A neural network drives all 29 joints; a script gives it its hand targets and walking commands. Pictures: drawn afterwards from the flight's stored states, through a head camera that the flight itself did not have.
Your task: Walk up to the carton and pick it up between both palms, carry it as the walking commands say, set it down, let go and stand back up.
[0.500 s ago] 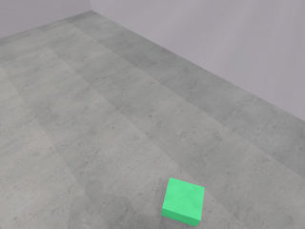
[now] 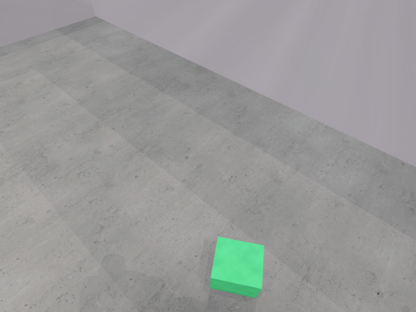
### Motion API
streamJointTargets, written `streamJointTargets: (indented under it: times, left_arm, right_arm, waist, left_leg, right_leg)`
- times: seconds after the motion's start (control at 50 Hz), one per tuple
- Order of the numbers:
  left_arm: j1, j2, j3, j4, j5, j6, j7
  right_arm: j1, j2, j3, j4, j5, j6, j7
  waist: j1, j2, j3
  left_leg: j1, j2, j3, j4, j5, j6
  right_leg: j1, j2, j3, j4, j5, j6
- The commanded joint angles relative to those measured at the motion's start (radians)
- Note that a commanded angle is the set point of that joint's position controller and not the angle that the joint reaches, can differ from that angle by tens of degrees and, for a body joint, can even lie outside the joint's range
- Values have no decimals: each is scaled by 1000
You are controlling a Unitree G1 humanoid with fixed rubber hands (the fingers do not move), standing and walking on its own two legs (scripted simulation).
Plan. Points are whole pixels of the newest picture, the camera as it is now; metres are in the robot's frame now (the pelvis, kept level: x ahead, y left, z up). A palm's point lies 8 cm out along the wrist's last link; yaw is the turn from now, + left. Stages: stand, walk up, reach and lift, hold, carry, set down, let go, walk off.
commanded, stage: walk up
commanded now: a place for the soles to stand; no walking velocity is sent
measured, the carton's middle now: (236, 267) +0.42 -0.12 -0.69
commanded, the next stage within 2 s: none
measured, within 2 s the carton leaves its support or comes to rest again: neither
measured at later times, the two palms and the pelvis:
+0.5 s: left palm out of the picture +0.06 +0.25 -0.13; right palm out of the picture +0.02 -0.24 -0.15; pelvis +0.00 +0.01 -0.01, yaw -8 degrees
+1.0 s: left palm out of the picture +0.12 +0.25 -0.13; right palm out of the picture -0.02 -0.26 -0.17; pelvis -0.01 +0.01 -0.02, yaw -16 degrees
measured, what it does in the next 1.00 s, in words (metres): stands, turning right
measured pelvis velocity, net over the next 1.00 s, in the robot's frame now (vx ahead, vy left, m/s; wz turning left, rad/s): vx -0.01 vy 0.01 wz -0.27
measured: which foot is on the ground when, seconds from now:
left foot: down 0.00-1.00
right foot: down 0.00-1.00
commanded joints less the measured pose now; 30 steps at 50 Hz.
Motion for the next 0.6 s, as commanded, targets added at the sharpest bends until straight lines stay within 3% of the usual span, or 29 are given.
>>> streamJointTargets:
  times: [0.0, 0.02, 0.14, 0.16, 0.2, 0.26, 0.34, 0.38, 0.4, 0.44, 0.46, 0.5, 0.56, 0.58]
  left_arm:
    - [53, 131, 26, -31, -3, -18, 10]
    - [38, 141, 28, -34, 1, -18, 9]
    - [35, 148, 27, -35, 3, -10, 16]
    - [32, 138, 27, -42, -3, -14, 15]
    - [46, 125, 27, -38, 0, -17, 17]
    - [41, 137, 34, -50, 1, -17, 20]
    - [35, 169, 40, -56, 2, -16, 18]
    - [22, 165, 43, -72, 1, -11, 21]
    - [17, 162, 41, -82, 0, -14, 23]
    - [10, 163, 49, -89, -1, -9, 22]
    - [8, 166, 46, -101, 1, -11, 25]
    - [15, 169, 55, -112, 4, -13, 25]
    - [-1, 178, 63, -135, 4, -9, 27]
    - [-15, 177, 66, -146, 6, -6, 26]
  right_arm:
    - [-2, -127, -23, -42, -3, -18, -6]
    - [0, -135, -23, -41, 0, -17, -7]
    - [30, -144, -24, -28, -1, -15, -10]
    - [29, -150, -23, -29, 1, -15, -11]
    - [26, -152, -24, -35, -3, -12, -10]
    - [18, -143, -23, -37, -5, -10, -11]
    - [43, -146, -20, -46, -1, -6, -12]
    - [46, -166, -28, -49, -4, -4, -13]
    - [39, -174, -29, -49, -7, -2, -12]
    - [37, -190, -37, -58, -8, 7, -13]
    - [32, -191, -40, -64, -10, 8, -12]
    - [28, -177, -32, -76, -8, 9, -12]
    - [12, -169, -34, -97, -12, 14, -15]
    - [25, -169, -34, -97, -14, 16, -14]
  waist:
    - [-2, -5, -3]
    - [-6, -44, 5]
    - [-15, 8, 19]
    - [-1, 12, 20]
    - [-1, -22, -28]
    - [0, -8, -21]
    - [-13, -83, -34]
    - [-23, -59, -33]
    - [-10, -30, -12]
    - [-10, -35, -17]
    - [-13, -7, -35]
    - [-11, -28, -58]
    - [-14, -50, -43]
    - [-32, -59, -21]
  left_leg:
    - [5, 114, -90, -105, 70, 54]
    - [-21, 115, -76, -104, 46, 52]
    - [13, 134, -73, -131, 28, 54]
    - [-6, 138, -75, -128, 50, 64]
    - [26, 137, -47, -106, 75, 69]
    - [20, 139, -21, -90, 95, 73]
    - [36, 122, 21, -54, 89, 59]
    - [64, 138, 21, -57, 107, 64]
    - [59, 145, 21, -56, 132, 68]
    - [58, 163, 26, -53, 79, 81]
    - [57, 170, 32, -52, 77, 91]
    - [71, 186, 39, -35, 134, 103]
    - [31, 158, 78, 1, 73, 88]
    - [43, 155, 81, 15, 56, 84]
  right_leg:
    - [-61, -102, 132, -96, 95, -32]
    - [-47, -96, 129, -97, 106, -29]
    - [-118, -82, 143, -67, 107, -27]
    - [-98, -75, 145, -51, 117, -32]
    - [-75, -78, 157, -29, 161, -32]
    - [-89, -83, 170, -25, 217, -35]
    - [-115, -90, 217, -35, 270, -41]
    - [-143, -76, 212, 2, 267, -39]
    - [-166, -65, 207, 15, 282, -35]
    - [-178, -49, 188, 52, 238, -30]
    - [-165, -56, 192, 65, 258, -29]
    - [-177, -50, 188, 88, 284, -29]
    - [-173, -65, 243, 71, 280, -45]
    - [-213, -66, 259, 75, 285, -54]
